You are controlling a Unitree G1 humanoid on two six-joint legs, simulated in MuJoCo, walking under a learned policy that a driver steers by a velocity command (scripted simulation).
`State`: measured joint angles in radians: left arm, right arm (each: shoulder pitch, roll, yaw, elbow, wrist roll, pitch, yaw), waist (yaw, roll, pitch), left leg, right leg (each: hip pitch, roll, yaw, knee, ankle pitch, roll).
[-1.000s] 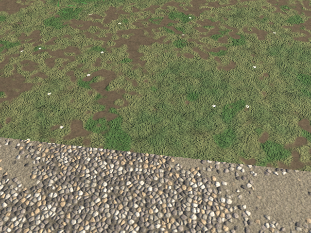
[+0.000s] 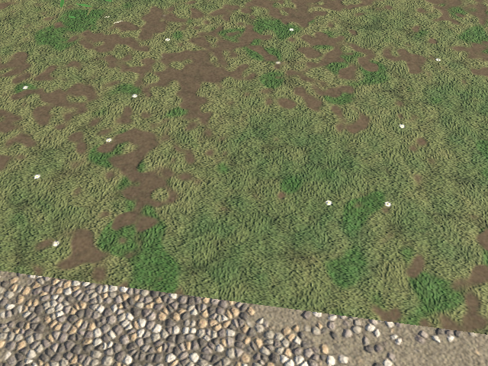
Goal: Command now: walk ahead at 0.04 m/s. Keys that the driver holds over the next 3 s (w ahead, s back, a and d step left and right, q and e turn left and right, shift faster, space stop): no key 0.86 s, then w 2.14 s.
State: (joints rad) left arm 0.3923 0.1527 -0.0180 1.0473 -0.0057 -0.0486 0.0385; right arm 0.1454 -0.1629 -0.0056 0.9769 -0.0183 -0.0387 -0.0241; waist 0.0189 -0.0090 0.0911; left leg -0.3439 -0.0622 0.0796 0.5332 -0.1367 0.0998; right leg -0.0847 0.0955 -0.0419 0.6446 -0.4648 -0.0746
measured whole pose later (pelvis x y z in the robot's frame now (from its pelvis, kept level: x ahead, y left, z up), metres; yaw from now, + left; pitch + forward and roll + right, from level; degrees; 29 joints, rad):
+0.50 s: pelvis +0.02 -0.03 +0.02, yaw +0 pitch -2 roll +0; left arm 0.36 0.12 -0.02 1.12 0.01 -0.02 0.04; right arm 0.30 -0.15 0.01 1.13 -0.01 0.00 -0.02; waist -0.02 0.01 0.01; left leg -0.24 -0.02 0.03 0.41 -0.14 0.04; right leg -0.12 0.04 -0.01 0.41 -0.26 -0.04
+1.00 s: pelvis +0.06 -0.04 +0.01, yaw +1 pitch -1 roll +0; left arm 0.41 0.12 0.00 1.14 0.01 -0.02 0.04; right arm 0.34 -0.12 0.00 1.16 -0.03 0.00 -0.02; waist 0.01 0.00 -0.01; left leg -0.28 0.00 0.04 0.61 -0.36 0.05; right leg -0.07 0.06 -0.03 0.42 -0.33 -0.08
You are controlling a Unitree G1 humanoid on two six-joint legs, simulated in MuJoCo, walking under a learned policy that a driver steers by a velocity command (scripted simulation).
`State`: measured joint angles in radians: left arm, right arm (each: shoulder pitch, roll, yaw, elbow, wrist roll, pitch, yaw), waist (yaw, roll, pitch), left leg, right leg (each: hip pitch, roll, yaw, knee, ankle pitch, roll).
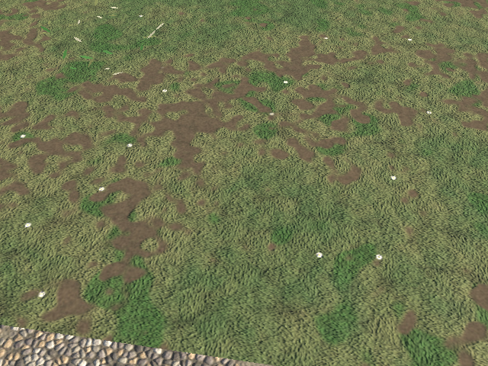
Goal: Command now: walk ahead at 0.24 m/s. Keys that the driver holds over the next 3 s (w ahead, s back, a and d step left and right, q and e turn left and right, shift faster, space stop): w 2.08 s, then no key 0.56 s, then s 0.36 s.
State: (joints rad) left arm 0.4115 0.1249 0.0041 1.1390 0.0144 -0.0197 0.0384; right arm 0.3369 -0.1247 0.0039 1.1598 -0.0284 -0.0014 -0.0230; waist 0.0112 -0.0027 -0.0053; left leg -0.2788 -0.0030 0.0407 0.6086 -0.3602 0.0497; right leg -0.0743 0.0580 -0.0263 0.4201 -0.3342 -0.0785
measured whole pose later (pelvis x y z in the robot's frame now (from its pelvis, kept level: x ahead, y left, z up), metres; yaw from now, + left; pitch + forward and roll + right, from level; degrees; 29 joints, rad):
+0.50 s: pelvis +0.20 +0.07 +0.01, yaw +0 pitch +0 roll +0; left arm 0.16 0.19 0.05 0.98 0.03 -0.05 -0.03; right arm 0.49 -0.12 -0.02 1.11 -0.02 -0.10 -0.01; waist -0.02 -0.03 0.02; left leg 0.02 -0.07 0.09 0.23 -0.26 0.09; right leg -0.63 -0.08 -0.05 0.96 -0.13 -0.06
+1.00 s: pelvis +0.48 +0.03 +0.01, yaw +0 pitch -1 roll -1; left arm 0.43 0.17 0.05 1.09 0.01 -0.10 0.00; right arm 0.17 -0.20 -0.05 0.95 -0.04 -0.04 0.02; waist 0.02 0.03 0.04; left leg -0.62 0.11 0.00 0.99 -0.15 0.05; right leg -0.07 0.10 -0.11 0.26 -0.18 -0.11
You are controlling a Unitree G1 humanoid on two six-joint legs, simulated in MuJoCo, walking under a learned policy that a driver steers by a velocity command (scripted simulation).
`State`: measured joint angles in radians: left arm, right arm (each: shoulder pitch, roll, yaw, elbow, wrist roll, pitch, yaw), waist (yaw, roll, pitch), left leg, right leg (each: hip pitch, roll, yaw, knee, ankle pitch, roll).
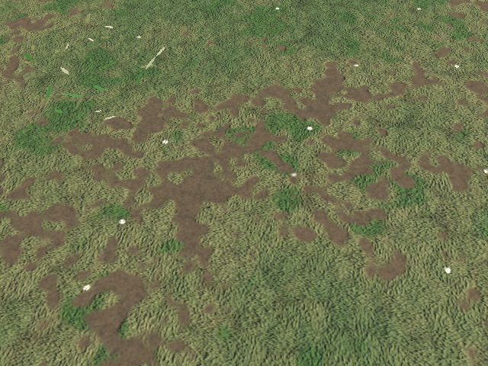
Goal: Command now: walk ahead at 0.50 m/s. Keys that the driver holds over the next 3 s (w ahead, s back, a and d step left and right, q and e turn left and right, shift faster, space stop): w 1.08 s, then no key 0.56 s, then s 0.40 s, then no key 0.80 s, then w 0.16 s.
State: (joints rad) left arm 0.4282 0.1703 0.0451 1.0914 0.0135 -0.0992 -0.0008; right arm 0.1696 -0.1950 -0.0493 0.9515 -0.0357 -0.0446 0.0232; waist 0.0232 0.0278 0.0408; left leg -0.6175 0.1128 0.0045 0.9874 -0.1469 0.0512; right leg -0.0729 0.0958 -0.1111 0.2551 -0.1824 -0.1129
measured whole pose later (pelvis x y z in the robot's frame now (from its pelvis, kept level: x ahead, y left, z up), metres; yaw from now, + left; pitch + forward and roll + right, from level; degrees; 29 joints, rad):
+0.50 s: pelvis +0.28 +0.06 +0.00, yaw +0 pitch +0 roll +0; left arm 0.23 0.21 0.06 0.98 0.04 -0.06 -0.02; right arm 0.35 -0.19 -0.06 1.05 -0.01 -0.10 0.00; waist -0.01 -0.03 0.04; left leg -0.15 -0.07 0.11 0.32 -0.17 0.11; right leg -0.53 -0.08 0.00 1.09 -0.24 -0.07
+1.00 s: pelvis +0.55 +0.00 -0.01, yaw +0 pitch +0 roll +0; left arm 0.23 0.20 0.06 0.99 0.02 -0.08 -0.01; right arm 0.31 -0.20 -0.05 1.00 -0.03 -0.07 0.01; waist -0.01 0.03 0.05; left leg -0.40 0.03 0.01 1.15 -0.30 0.08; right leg -0.25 0.06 -0.12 0.41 -0.16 -0.10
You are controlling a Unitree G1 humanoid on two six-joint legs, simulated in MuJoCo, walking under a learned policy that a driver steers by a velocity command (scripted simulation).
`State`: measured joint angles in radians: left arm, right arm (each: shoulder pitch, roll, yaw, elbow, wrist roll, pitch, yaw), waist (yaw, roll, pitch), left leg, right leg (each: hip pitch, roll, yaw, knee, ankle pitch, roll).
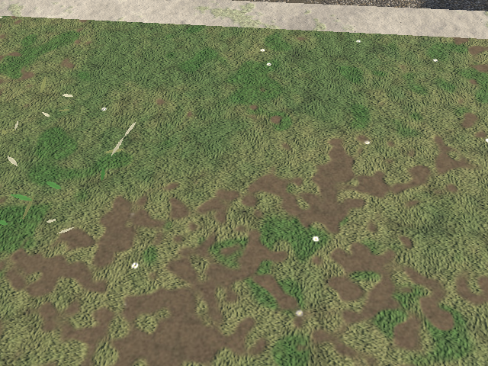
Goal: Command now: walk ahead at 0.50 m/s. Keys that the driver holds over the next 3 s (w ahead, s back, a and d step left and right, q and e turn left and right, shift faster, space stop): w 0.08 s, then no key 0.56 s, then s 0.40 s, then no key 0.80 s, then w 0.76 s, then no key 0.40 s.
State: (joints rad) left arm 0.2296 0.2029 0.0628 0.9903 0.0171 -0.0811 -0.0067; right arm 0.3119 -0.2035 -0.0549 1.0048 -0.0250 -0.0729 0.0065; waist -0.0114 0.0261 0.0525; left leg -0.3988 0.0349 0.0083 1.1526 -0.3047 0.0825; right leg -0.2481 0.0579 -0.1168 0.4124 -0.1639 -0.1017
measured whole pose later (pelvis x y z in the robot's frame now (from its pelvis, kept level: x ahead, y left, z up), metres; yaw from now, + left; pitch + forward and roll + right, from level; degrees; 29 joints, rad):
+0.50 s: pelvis +0.19 +0.03 +0.00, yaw -1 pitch -1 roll -1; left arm 0.29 0.16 0.03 1.06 0.02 -0.02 0.02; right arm 0.19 -0.16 -0.02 1.01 -0.01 -0.06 -0.03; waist 0.02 -0.02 0.07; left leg -0.33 -0.04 0.11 0.44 -0.10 0.10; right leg -0.28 0.02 0.00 0.94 -0.51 -0.03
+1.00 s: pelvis +0.18 +0.02 -0.02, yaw -1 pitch -1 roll -1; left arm 0.24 0.21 0.06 0.98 0.02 0.05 0.06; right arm 0.23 -0.22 -0.06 0.97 -0.02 0.04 -0.04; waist 0.00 0.00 0.06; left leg -0.42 -0.01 0.05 0.68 -0.24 0.08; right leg -0.33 0.01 -0.02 0.66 -0.32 -0.01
